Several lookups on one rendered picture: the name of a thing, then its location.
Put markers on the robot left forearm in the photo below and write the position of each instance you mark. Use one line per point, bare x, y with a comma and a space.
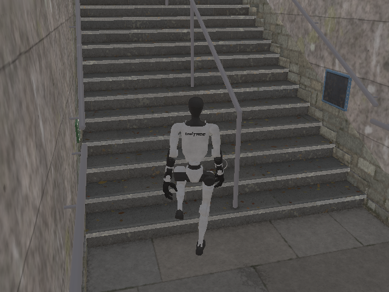
169, 168

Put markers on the right robot upper arm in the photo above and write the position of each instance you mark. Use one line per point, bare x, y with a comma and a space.
216, 142

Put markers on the robot left hand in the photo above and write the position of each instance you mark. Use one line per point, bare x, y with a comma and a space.
166, 191

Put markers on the left robot upper arm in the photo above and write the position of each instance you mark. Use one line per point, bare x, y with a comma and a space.
174, 138

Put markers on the right robot thigh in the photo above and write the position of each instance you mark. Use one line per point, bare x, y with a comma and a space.
207, 189

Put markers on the right robot foot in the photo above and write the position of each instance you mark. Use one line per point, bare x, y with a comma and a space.
199, 249

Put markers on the robot right forearm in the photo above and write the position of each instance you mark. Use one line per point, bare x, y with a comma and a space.
218, 164

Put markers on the robot right hand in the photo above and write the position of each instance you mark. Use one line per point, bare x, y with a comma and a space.
219, 178

